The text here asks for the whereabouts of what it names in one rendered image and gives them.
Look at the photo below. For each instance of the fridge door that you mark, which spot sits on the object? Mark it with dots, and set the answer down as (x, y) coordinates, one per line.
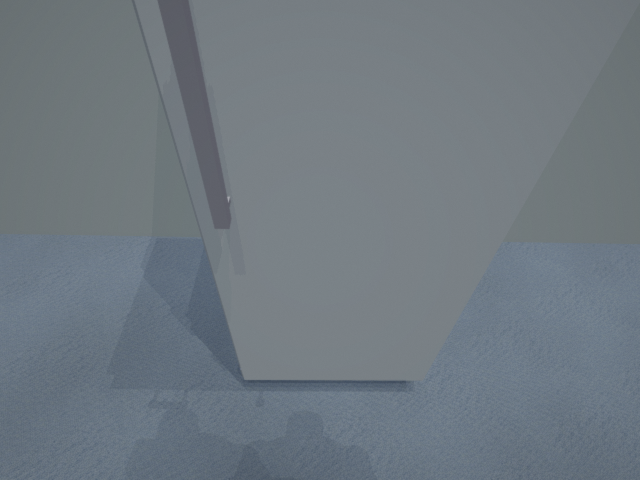
(376, 154)

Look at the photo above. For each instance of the handle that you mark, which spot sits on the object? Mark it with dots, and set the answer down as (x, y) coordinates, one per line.
(179, 29)

